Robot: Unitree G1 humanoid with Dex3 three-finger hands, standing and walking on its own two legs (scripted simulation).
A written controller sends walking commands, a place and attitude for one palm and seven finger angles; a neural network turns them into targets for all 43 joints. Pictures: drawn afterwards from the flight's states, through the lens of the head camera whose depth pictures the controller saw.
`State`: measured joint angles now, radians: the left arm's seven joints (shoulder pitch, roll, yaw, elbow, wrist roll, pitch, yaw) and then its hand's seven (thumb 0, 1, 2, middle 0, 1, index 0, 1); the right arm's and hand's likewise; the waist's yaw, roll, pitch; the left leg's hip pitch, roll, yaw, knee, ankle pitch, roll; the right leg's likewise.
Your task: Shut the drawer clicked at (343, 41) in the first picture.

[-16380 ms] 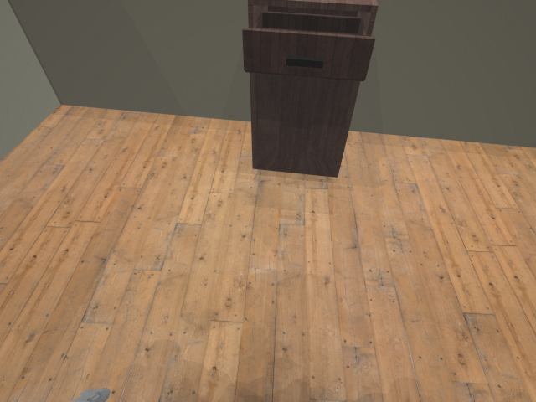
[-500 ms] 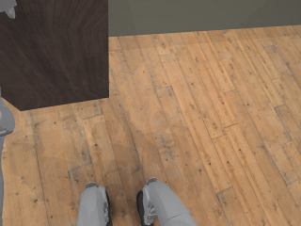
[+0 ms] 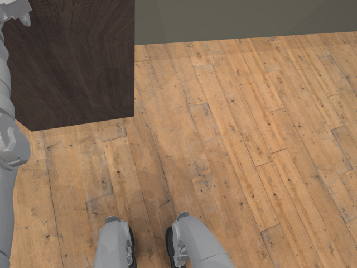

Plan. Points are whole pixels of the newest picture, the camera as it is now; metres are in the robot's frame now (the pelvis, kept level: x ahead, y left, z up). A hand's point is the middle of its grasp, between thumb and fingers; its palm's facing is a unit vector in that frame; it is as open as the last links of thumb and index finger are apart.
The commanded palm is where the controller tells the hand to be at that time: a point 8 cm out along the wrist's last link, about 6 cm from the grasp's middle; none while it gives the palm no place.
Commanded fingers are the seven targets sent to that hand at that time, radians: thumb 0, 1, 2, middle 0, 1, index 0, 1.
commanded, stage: pull the fist back off the drawer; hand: left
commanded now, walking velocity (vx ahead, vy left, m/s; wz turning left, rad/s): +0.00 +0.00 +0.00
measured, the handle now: out of the picture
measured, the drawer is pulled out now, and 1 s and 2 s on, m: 0.00 0.00 0.00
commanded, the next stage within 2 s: draw the hand back to the body in 0.24 s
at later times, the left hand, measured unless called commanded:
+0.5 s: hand (16, 9) +0.58 +0.20 +0.11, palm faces +0.11 -0.99 -0.05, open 3.2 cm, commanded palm +0.52 +0.23 +0.13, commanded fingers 0.00 0.90 0.90 -1.40 -1.60 -1.40 -1.60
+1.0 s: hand out of the picture +0.38 +0.21 +0.18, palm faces +0.21 -0.96 -0.20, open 3.3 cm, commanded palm +0.34 +0.26 +0.21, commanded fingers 0.00 0.90 0.90 -1.40 -1.60 -1.40 -1.60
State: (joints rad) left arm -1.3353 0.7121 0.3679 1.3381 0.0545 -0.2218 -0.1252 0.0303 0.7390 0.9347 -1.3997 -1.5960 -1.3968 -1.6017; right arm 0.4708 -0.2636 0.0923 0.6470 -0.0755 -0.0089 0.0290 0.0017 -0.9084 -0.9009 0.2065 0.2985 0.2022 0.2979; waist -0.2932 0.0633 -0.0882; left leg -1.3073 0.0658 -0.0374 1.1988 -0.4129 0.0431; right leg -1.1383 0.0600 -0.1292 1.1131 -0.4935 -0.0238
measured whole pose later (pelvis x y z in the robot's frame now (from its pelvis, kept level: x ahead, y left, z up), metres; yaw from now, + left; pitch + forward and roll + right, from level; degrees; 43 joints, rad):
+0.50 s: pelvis +0.05 -0.01 +0.03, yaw +0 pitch +25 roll -4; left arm -0.87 0.54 0.46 1.00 -0.06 -0.30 -0.17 0.02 0.87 0.90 -1.40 -1.60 -1.39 -1.60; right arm 0.45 -0.26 0.03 0.60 -0.02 0.08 0.05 0.00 -0.91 -0.90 0.20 0.30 0.20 0.30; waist -0.19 0.05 -0.12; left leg -1.04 0.08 0.02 1.05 -0.45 0.02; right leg -0.91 0.08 -0.06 0.98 -0.51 -0.04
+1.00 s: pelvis +0.06 -0.01 +0.09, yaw +3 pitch +6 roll -1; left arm -0.16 0.31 0.17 0.30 -0.11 -0.10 -0.03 0.02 0.90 0.90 -1.40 -1.60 -1.40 -1.60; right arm 0.19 -0.26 0.03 0.53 0.05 0.05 -0.04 0.01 -0.91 -0.90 0.20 0.30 0.20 0.30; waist 0.01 0.04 -0.09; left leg -0.47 0.01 0.03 0.70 -0.34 0.02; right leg -0.35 0.03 -0.03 0.66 -0.42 -0.03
